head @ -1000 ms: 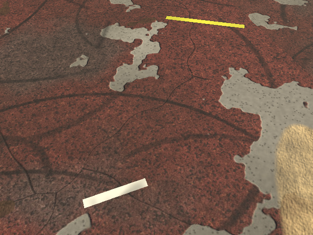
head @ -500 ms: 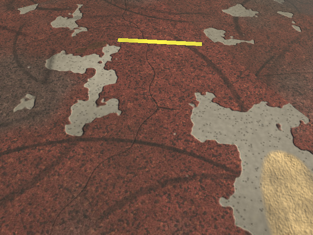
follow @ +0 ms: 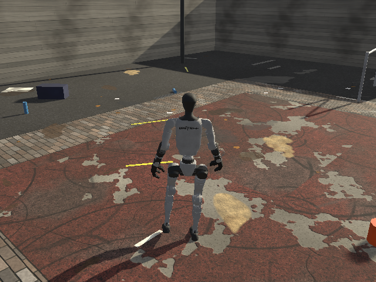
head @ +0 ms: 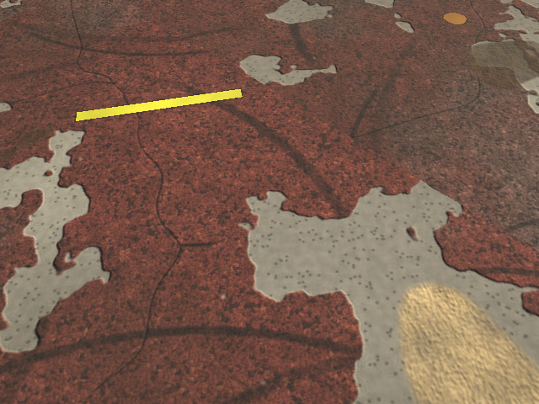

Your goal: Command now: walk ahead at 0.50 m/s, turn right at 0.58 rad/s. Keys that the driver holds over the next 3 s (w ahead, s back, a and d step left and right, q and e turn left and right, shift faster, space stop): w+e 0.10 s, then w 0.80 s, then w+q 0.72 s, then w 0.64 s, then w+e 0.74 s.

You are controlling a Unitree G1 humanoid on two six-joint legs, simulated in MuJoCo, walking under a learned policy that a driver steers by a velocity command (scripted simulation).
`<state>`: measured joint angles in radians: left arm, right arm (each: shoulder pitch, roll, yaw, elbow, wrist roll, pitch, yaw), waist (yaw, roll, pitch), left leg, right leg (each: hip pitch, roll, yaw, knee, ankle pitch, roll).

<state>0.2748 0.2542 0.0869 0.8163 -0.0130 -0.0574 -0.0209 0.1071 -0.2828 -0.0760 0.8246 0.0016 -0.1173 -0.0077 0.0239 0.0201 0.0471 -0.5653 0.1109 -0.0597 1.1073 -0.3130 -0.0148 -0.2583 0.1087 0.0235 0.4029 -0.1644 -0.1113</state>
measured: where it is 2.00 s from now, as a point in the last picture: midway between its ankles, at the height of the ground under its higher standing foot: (294, 192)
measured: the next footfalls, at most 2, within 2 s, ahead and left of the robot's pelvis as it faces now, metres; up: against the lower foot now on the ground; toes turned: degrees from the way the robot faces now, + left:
left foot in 0.30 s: +0.36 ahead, +0.14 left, +0.00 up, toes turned -9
right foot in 0.82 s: +0.61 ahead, -0.15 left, +0.00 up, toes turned -11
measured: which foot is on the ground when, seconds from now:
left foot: up 0.00-0.28, down 0.30-0.84, up 0.86-1.00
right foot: down 0.00-0.32, up 0.34-0.80, down 0.82-1.00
